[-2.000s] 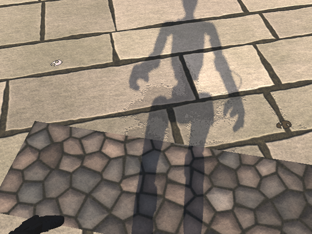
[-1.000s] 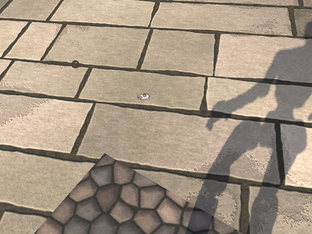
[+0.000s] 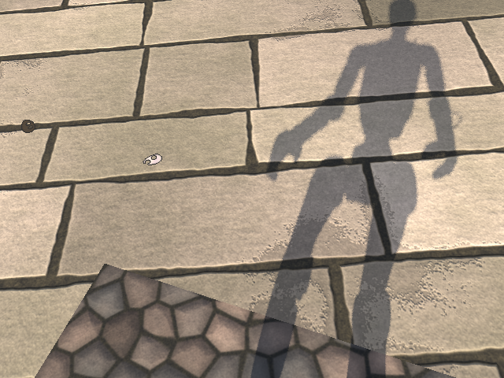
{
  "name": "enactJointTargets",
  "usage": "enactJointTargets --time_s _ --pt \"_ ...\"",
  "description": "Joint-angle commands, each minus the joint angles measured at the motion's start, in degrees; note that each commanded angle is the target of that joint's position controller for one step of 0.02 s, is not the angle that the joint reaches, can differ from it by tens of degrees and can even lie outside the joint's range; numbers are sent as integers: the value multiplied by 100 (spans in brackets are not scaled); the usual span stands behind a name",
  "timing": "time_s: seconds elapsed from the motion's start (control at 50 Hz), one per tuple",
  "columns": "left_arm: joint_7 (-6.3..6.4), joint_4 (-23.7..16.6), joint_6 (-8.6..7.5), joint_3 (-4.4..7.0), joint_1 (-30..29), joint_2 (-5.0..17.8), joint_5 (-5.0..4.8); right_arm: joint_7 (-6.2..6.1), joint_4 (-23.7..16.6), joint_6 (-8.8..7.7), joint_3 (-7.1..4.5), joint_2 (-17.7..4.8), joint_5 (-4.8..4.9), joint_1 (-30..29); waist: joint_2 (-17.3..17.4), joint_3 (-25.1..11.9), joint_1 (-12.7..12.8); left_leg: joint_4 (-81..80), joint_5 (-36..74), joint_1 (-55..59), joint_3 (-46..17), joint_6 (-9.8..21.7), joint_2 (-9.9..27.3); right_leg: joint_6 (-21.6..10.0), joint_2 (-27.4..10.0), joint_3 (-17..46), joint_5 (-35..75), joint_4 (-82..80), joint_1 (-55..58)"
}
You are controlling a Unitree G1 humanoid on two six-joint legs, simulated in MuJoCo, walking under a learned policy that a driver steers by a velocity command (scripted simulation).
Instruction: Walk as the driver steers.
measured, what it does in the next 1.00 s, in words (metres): walks ahead: left foot, then right foot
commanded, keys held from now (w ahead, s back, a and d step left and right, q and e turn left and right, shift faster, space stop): e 0.16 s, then no key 0.22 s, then q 0.10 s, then w+q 0.52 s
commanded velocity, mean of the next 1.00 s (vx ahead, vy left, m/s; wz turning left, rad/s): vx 0.15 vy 0.00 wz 0.02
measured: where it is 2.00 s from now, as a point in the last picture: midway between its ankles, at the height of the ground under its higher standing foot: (210, 297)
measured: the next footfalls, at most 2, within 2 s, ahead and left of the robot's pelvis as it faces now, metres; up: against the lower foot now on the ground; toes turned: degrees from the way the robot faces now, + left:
left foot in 0.22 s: +0.08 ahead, +0.15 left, +0.00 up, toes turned -14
right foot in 0.54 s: +0.01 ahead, -0.11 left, +0.00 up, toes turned -5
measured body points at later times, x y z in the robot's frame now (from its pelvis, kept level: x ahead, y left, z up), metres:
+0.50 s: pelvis +0.01 +0.04 -0.01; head +0.05 +0.04 +0.44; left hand +0.21 +0.28 -0.12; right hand +0.08 -0.25 -0.12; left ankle +0.04 +0.16 -0.75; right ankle -0.03 -0.11 -0.73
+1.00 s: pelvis +0.15 +0.09 -0.03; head +0.18 +0.11 +0.42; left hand +0.19 +0.39 -0.15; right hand +0.33 -0.18 -0.11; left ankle +0.19 +0.17 -0.75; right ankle +0.02 -0.08 -0.67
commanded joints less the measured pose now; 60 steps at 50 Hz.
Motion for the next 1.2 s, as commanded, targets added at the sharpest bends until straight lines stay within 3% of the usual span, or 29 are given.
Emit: enactJointTargets --time_s 0.02,0.18,0.2,0.22,0.24,0.26,0.28,0.32,0.38,0.44,0.48,0.52,0.54,0.56,0.58,0.6,0.62,0.68,0.78,0.84,0.9,0.92,0.94,0.96,0.98,1.02,1.04,1.1,1.2 --pt "25 -372 -7 315 -35 1104 10 25 -420 -145 -73 -419 8 -294 -966 -533 127 -539 -18 -259 -38 -37 -65 -938 -1325 1594 1118 -477 661" --pt "1 -563 132 295 -550 1033 -90 216 -298 -382 -100 -523 54 332 -1034 -868 -174 -2620 650 1094 53 255 -186 -646 -1063 2253 1994 224 563" --pt "28 -563 143 254 -496 913 -99 224 -243 -396 -118 -595 17 479 -903 -908 -215 -3178 1470 1625 -9 382 42 -400 -858 2094 1481 423 308" --pt "21 -520 131 164 -138 616 2 202 -313 -375 -156 -910 -86 465 41 -1097 -4 -3344 2199 2262 -998 760 1056 -65 -364 1487 -31 1293 -209" --pt "31 -589 93 171 79 592 -19 195 -328 -323 -188 -1229 -225 303 1261 -747 250 -3330 3349 2352 -2209 1734 1925 281 621 603 -2462 2201 -1365" --pt "49 -510 51 291 154 1050 76 202 -388 -342 -116 -950 -222 281 1029 -752 111 -3364 3100 2009 -2568 2322 2392 546 268 504 -2782 3473 -1532" --pt "45 -401 57 386 122 1251 20 188 -443 -354 -30 -709 -158 97 679 -619 133 -3331 2731 1847 -2078 2217 2084 627 149 523 -2390 3982 -1538" --pt "73 -257 143 353 96 1001 33 161 -429 -335 57 -507 -9 -120 552 -445 118 -3258 2177 1852 -1352 1814 1507 811 99 500 -1784 4154 -1648" --pt "36 -301 142 200 -94 591 -11 127 -279 -286 134 -442 -41 88 715 -471 -14 -3220 2588 2002 -809 1807 1196 934 8 181 -1470 3374 -1371" --pt "9 -300 78 14 -328 171 85 171 -157 -223 180 -478 -38 181 934 -589 -168 -3119 2743 1916 -723 1719 1010 974 -306 -340 -1513 1517 -446" --pt "20 -161 48 102 -184 395 25 195 -96 -168 129 -741 30 326 924 -547 -148 -2983 2830 1891 -967 1709 1002 922 -158 -513 -778 427 -12" --pt "27 -29 20 154 94 584 40 197 -67 -188 150 -750 132 440 684 -653 -22 -3064 1475 1390 -1119 1435 834 638 -181 -486 172 -614 959" --pt "72 -54 12 194 303 784 67 220 -83 -246 196 -654 82 415 384 -802 65 -2919 571 783 -1085 1198 708 420 -637 -192 161 -320 1603" --pt "67 38 13 297 506 1147 126 225 -203 -307 259 -363 75 273 -607 -746 75 -2329 -628 100 -275 890 35 -12 -1017 251 -1157 -179 1555" --pt "27 52 -31 311 727 1112 145 222 -296 -360 287 -325 123 -11 -1151 -603 356 -1344 -944 -197 365 665 -320 -510 -1554 1128 -2574 -856 1276" --pt "29 55 -103 318 712 1137 167 228 -467 -398 224 -487 177 -299 -1443 -73 477 -453 -1078 -811 470 640 -122 -866 -2172 1914 -3007 -1420 1035" --pt "63 70 -214 271 751 969 200 222 -489 -401 150 -583 208 -320 -1367 227 462 384 -1270 -1336 211 685 108 -983 -2378 2182 -2836 -1587 1044" --pt "86 110 -436 186 605 618 18 309 -422 -411 147 -390 198 -30 -970 374 272 586 -547 -2005 -54 770 460 -712 -2211 1312 -1651 -1632 1616" --pt "-12 92 -492 311 441 898 13 548 -606 -400 294 -132 105 -215 -855 87 293 -667 441 -575 637 573 512 -498 -1767 -286 -202 -1617 863" --pt "-93 161 -491 386 560 1070 -89 568 -724 -325 273 -308 116 -159 -808 127 219 -1090 517 11 870 693 390 -471 -1954 -509 -401 -1469 589" --pt "-127 163 -468 334 515 960 -68 509 -479 -274 32 -694 130 960 -430 -351 -454 -1563 602 1770 1217 1087 -125 -116 -1713 -1216 1344 251 43" --pt "-117 73 -488 231 558 700 44 442 -248 -252 -170 -1075 188 1940 113 -919 -896 -1729 458 3080 661 1352 -5 208 -1354 -1632 1518 1984 -665" --pt "-112 -446 -590 20 626 61 175 375 -317 -294 -313 -1938 140 2248 2027 -1390 -654 -3075 -1276 4200 -3164 2516 1664 706 -281 -1411 -1800 4379 -2800" --pt "-125 -429 -745 78 297 517 -69 423 -484 -437 -155 -1500 131 2100 1142 -1590 -830 -4046 -2232 4209 -4468 2706 2070 596 -254 -150 -2032 5112 -3375" --pt "-176 -510 -835 153 44 834 -258 431 -502 -530 -48 -1154 74 1815 859 -911 -729 -4028 -2061 3804 -3865 2545 2080 383 -559 -145 -1575 5214 -3817" --pt "-141 -386 -905 156 1 799 2 424 -616 -554 65 -794 30 1258 37 -392 -370 -3818 -597 2719 -2576 2166 1564 225 -966 -173 -753 4383 -3273" --pt "-152 -377 -880 177 110 781 72 396 -711 -550 94 -763 -54 1055 260 -376 -169 -3871 -94 2282 -2227 2114 1389 235 -1051 -121 -460 4073 -2857" --pt "-200 -336 -754 171 120 651 159 314 -771 -568 85 -762 -24 979 183 -285 -50 -4071 1118 1823 -1517 2152 1079 449 -937 -304 61 3441 -2538" --pt "-227 -644 -741 20 -983 275 140 159 -519 -528 32 -854 79 1447 215 -45 -370 -3961 1783 1502 -886 1850 662 753 -546 -449 1600 1405 -2261"
Keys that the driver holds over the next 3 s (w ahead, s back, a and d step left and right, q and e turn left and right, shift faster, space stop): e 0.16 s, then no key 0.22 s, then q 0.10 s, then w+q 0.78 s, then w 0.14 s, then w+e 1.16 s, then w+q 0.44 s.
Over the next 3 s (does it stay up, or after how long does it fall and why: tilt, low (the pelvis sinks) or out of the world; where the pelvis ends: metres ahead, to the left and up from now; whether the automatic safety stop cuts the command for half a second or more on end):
stays up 1.25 0.17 -0.02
